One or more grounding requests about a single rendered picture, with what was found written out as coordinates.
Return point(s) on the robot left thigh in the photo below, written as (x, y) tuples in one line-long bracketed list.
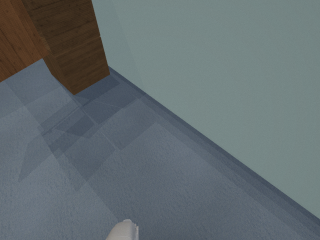
[(125, 230)]

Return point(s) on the cupboard door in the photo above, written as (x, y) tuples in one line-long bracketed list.
[(20, 43)]

